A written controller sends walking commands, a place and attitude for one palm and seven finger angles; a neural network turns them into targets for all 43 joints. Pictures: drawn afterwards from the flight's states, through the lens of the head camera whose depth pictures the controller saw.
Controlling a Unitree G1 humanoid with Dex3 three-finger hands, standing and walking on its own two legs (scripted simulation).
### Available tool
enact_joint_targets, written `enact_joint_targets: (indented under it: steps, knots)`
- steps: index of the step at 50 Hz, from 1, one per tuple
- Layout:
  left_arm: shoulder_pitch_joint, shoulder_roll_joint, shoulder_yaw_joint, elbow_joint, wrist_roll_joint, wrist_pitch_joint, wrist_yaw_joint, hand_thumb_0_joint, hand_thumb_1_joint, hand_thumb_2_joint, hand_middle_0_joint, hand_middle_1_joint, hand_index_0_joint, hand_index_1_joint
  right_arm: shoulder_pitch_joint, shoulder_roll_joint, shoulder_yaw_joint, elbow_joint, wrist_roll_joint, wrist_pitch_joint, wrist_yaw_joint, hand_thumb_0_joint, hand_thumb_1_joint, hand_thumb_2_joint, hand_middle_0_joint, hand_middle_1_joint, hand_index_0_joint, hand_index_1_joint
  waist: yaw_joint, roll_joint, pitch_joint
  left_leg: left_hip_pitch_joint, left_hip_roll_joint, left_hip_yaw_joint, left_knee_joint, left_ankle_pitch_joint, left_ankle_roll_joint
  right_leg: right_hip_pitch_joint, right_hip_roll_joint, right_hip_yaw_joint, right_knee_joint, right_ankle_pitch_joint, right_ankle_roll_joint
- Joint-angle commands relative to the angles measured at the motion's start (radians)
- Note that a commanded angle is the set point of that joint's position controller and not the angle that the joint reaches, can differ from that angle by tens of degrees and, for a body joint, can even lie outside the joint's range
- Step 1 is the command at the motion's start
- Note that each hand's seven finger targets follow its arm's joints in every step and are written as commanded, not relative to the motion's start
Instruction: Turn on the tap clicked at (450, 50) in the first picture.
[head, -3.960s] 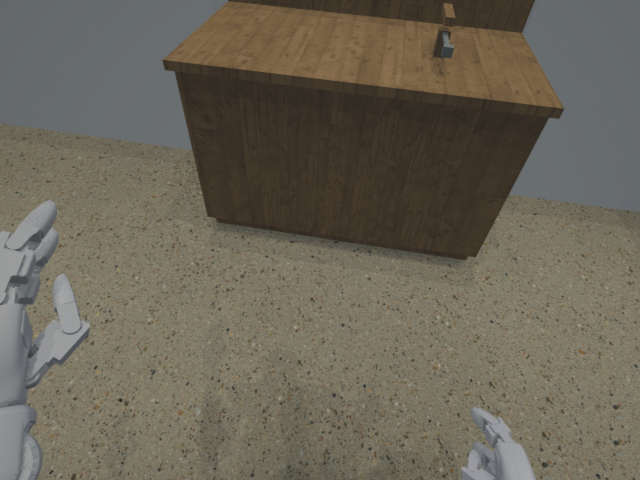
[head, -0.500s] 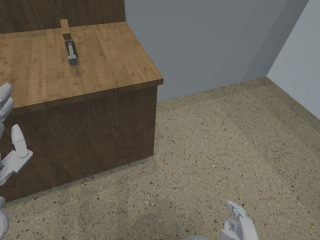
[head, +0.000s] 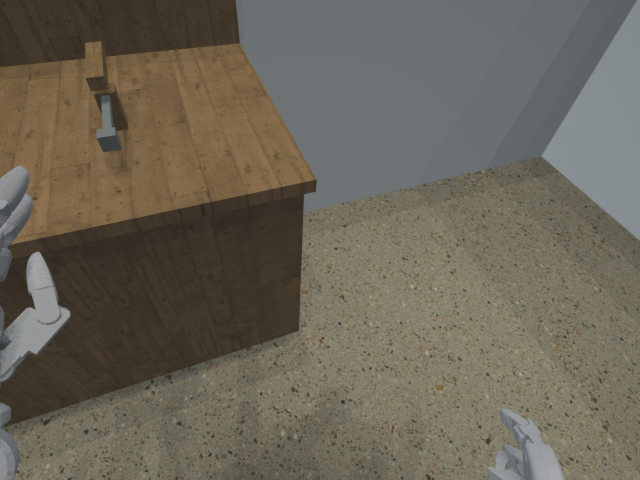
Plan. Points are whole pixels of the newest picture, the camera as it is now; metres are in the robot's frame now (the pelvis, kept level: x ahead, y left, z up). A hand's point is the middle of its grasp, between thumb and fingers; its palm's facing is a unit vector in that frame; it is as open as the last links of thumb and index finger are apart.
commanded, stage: take the last steps up to it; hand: left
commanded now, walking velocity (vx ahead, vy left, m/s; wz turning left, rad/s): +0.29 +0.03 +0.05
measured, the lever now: (109, 139) +0.59 +0.39 +0.07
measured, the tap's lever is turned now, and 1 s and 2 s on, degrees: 0 0 0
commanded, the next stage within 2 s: come to a stop and stand still in 0.64 s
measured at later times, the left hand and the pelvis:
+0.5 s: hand (146, 228) +0.31 +0.20 +0.18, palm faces +0.44 -0.79 -0.42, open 7.4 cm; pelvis +0.10 -0.04 +0.00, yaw +2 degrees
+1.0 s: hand (182, 197) +0.36 +0.18 +0.18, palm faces +0.42 -0.80 -0.42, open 7.4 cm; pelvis +0.16 -0.06 +0.00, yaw +3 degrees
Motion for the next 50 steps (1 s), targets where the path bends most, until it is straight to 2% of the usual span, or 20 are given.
enact_joint_targets:
  steps: [1,3,5,8,15,16,17,18,19,22,25,28,32,33,35,37,41,45,47,50]
  knots:
    - [-0.119,0.153,0.107,-0.216,-0.01,-0.077,0.036,0.0,0.9,0.9,-0.2,-0.3,-0.2,-0.3,-0.07,-0.088,-0.027,-0.163,0.007,-0.053,-0.003,0.0,-0.9,-0.9,0.2,0.3,0.2,0.3,-0.004,0.434,-0.188,0.392,0.309,-0.51,-0.266,0.183,0.188,-0.36,0.047,0.051,0.441,-0.295,0.0]
    - [-0.148,0.18,0.117,-0.104,0.0,-0.073,0.02,0.0,0.9,0.9,-0.2,-0.3,-0.2,-0.3,-0.095,-0.061,-0.002,-0.141,-0.002,-0.065,0.002,0.0,-0.9,-0.9,0.2,0.3,0.2,0.3,-0.014,0.293,-0.082,0.227,0.357,-0.596,-0.334,0.02,0.241,-0.44,-0.01,0.146,0.611,-0.244,-0.003]
    - [-0.156,0.149,0.087,-0.127,0.002,-0.064,0.011,0.0,0.9,0.9,-0.2,-0.3,-0.2,-0.3,-0.074,-0.074,-0.019,-0.12,0.016,-0.069,0.011,0.0,-0.9,-0.9,0.2,0.3,0.2,0.3,-0.009,0.214,-0.081,0.253,0.291,-0.419,-0.269,0.151,0.226,-0.477,-0.03,0.135,0.576,-0.152,0.011]
    - [-0.072,0.136,0.091,-0.164,-0.003,-0.057,-0.001,0.0,0.9,0.9,-0.2,-0.3,-0.2,-0.3,-0.062,-0.074,-0.02,-0.116,0.015,-0.077,0.017,0.0,-0.9,-0.9,0.2,0.3,0.2,0.3,0.004,0.255,-0.132,0.218,0.209,-0.212,-0.244,0.236,0.171,-0.362,-0.019,0.066,0.417,-0.061,0.024]
    - [-0.088,0.139,0.1,-0.083,-0.001,-0.03,0.004,0.0,0.9,0.9,-0.2,-0.3,-0.2,-0.3,-0.082,-0.062,0.001,-0.113,0.01,-0.074,0.011,0.0,-0.9,-0.9,0.2,0.3,0.2,0.3,0.01,0.207,-0.131,0.063,0.169,-0.095,-0.136,0.079,0.098,-0.008,0.048,-0.05,-0.037,0.065,0.032]
    - [-0.112,0.149,0.105,-0.077,0.004,-0.029,0.006,0.0,0.9,0.9,-0.2,-0.3,-0.2,-0.3,-0.088,-0.057,0.001,-0.112,0.012,-0.069,0.008,0.0,-0.9,-0.9,0.2,0.3,0.2,0.3,0.013,0.161,-0.147,0.021,0.141,-0.066,-0.038,0.016,0.077,0.075,0.029,-0.021,-0.104,0.086,0.02]
    - [-0.137,0.17,0.11,-0.073,0.014,-0.027,0.007,0.0,0.9,0.9,-0.2,-0.3,-0.2,-0.3,-0.082,-0.037,0.003,-0.11,0.012,-0.062,0.006,0.0,-0.9,-0.9,0.2,0.3,0.2,0.3,0.011,-0.008,-0.168,-0.056,0.07,-0.002,0.161,-0.094,0.049,0.126,-0.085,0.148,-0.174,0.061,-0.032]
    - [-0.152,0.198,0.121,-0.064,0.014,-0.021,0.011,0.0,0.9,0.9,-0.2,-0.3,-0.2,-0.3,-0.095,-0.016,0.011,-0.121,0.011,-0.057,0.005,0.0,-0.9,-0.9,0.2,0.3,0.2,0.3,0.011,-0.259,-0.157,-0.259,-0.054,0.03,0.408,-0.296,0.002,0.197,-0.294,0.52,-0.277,0.104,-0.135]
    - [-0.174,0.219,0.142,-0.077,0.006,-0.02,0.015,0.0,0.9,0.9,-0.2,-0.3,-0.2,-0.3,-0.133,-0.035,0.011,-0.124,0.005,-0.063,0.004,0.0,-0.9,-0.9,0.2,0.3,0.2,0.3,0.03,-0.253,-0.137,-0.324,-0.045,-0.073,0.58,-0.35,-0.008,0.173,-0.402,0.626,-0.327,0.147,-0.2]
    - [-0.194,0.212,0.142,-0.109,0.006,-0.037,0.003,0.0,0.9,0.9,-0.2,-0.3,-0.2,-0.3,-0.134,-0.047,0.007,-0.092,0.008,-0.052,0.018,0.0,-0.9,-0.9,0.2,0.3,0.2,0.3,0.014,-0.101,-0.115,-0.288,0.022,-0.138,0.604,-0.215,-0.025,0.08,-0.334,0.477,-0.302,0.125,-0.205]
    - [-0.078,0.174,0.139,-0.088,0.002,-0.05,0.007,0.0,0.9,0.9,-0.2,-0.3,-0.2,-0.3,-0.132,-0.033,0.018,-0.097,0.003,-0.028,0.014,0.0,-0.9,-0.9,0.2,0.3,0.2,0.3,0.007,-0.105,-0.143,-0.168,0.013,-0.065,0.388,-0.148,-0.023,0.059,-0.261,0.22,-0.254,0.372,-0.156]
    - [-0.053,0.167,0.138,-0.155,-0.004,-0.059,0.018,0.0,0.9,0.9,-0.2,-0.3,-0.2,-0.3,-0.135,-0.028,0.011,-0.128,-0.002,-0.036,0.009,0.0,-0.9,-0.9,0.2,0.3,0.2,0.3,0.033,-0.103,-0.178,-0.058,-0.009,-0.011,0.147,-0.13,-0.008,0.085,-0.237,0.19,-0.225,0.375,-0.156]
    - [-0.049,0.154,0.124,-0.191,-0.012,-0.047,0.035,0.0,0.9,0.9,-0.2,-0.3,-0.2,-0.3,-0.09,-0.047,-0.007,-0.141,-0.004,-0.038,-0.003,0.0,-0.9,-0.9,0.2,0.3,0.2,0.3,0.008,0.013,-0.211,0.139,-0.052,0.027,-0.117,0.048,-0.009,0.068,-0.172,0.162,-0.115,0.251,-0.097]
    - [-0.064,0.15,0.111,-0.182,-0.012,-0.05,0.035,0.0,0.9,0.9,-0.2,-0.3,-0.2,-0.3,-0.081,-0.054,-0.009,-0.146,-0.001,-0.036,-0.008,0.0,-0.9,-0.9,0.2,0.3,0.2,0.3,0.004,0.056,-0.198,0.194,-0.02,-0.013,-0.154,0.056,0.006,0.015,-0.136,0.148,-0.048,0.194,-0.069]
    - [-0.096,0.159,0.115,-0.174,-0.014,-0.061,0.035,0.0,0.9,0.9,-0.2,-0.3,-0.2,-0.3,-0.078,-0.087,-0.016,-0.156,0.011,-0.037,-0.007,0.0,-0.9,-0.9,0.2,0.3,0.2,0.3,0.01,0.306,-0.174,0.292,0.239,-0.376,-0.223,0.251,0.144,-0.232,0.013,0.06,0.2,-0.144,0.002]
    - [-0.094,0.161,0.107,-0.087,-0.009,-0.052,0.016,0.0,0.9,0.9,-0.2,-0.3,-0.2,-0.3,-0.093,-0.073,-0.01,-0.144,0.0,-0.044,-0.004,0.0,-0.9,-0.9,0.2,0.3,0.2,0.3,0.004,0.345,-0.091,0.2,0.316,-0.486,-0.301,0.183,0.217,-0.323,0.011,0.109,0.399,-0.263,0.004]
    - [-0.11,0.127,0.055,-0.118,-0.009,-0.031,0.009,0.0,0.9,0.9,-0.2,-0.3,-0.2,-0.3,-0.068,-0.079,-0.005,-0.13,0.01,-0.067,0.018,0.0,-0.9,-0.9,0.2,0.3,0.2,0.3,0.004,0.248,-0.114,0.195,0.192,-0.199,-0.166,0.502,0.119,-0.17,0.03,0.074,0.1,-0.05,0.018]
    - [-0.069,0.153,0.085,-0.122,-0.003,-0.019,0.009,0.0,0.9,0.9,-0.2,-0.3,-0.2,-0.3,-0.079,-0.069,0.012,-0.141,0.01,-0.079,0.021,0.0,-0.9,-0.9,0.2,0.3,0.2,0.3,0.009,0.198,-0.148,0.075,0.14,-0.113,-0.108,0.323,0.033,0.082,0.027,0.073,-0.155,0.222,0.018]
    - [-0.071,0.172,0.107,-0.108,-0.002,-0.013,0.011,0.0,0.9,0.9,-0.2,-0.3,-0.2,-0.3,-0.087,-0.046,0.022,-0.152,0.003,-0.074,0.018,0.0,-0.9,-0.9,0.2,0.3,0.2,0.3,-0.004,0.029,-0.172,0.014,0.022,-0.042,0.011,0.109,-0.029,0.109,-0.109,0.26,-0.165,0.609,-0.036]
    - [-0.065,0.173,0.119,-0.061,-0.019,0.002,0.009,0.0,0.9,0.9,-0.2,-0.3,-0.2,-0.3,-0.093,-0.04,0.013,-0.136,0.007,-0.062,0.021,0.0,-0.9,-0.9,0.2,0.3,0.2,0.3,0.012,-0.16,-0.153,-0.043,-0.052,-0.097,0.255,-0.229,-0.037,0.061,-0.255,0.397,-0.238,0.672,-0.131]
